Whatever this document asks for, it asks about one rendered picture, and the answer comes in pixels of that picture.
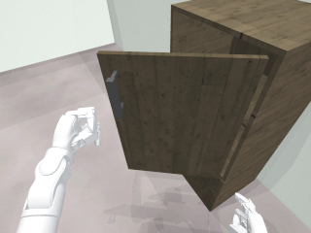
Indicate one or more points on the cupboard door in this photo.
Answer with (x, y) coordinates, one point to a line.
(182, 111)

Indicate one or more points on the robot left forearm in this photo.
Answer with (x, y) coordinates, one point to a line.
(44, 202)

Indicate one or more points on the right robot hand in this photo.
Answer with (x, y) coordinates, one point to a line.
(252, 222)

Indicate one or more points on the handle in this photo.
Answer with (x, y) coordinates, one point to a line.
(114, 95)

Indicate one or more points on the left robot hand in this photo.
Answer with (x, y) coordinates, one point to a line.
(70, 135)

